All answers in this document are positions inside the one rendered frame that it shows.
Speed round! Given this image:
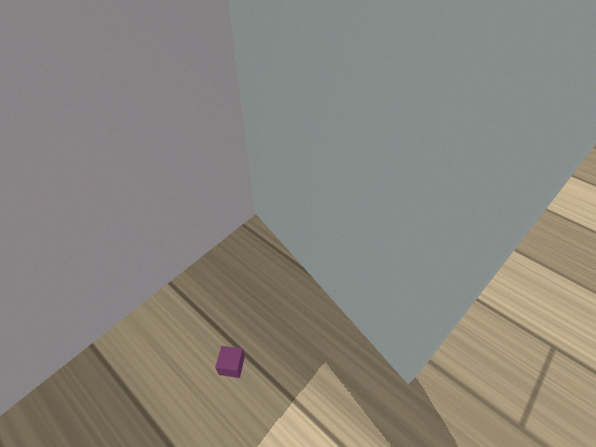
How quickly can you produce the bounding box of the cube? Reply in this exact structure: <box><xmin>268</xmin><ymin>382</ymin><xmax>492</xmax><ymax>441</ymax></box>
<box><xmin>215</xmin><ymin>345</ymin><xmax>245</xmax><ymax>378</ymax></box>

